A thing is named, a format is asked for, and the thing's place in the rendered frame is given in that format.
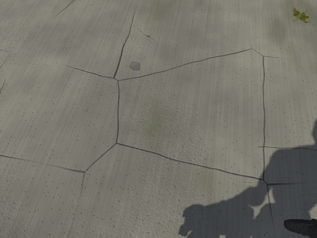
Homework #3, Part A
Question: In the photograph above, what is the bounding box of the robot right hand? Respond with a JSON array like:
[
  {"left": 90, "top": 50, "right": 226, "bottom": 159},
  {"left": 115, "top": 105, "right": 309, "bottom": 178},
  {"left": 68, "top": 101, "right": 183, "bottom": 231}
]
[{"left": 283, "top": 218, "right": 317, "bottom": 238}]

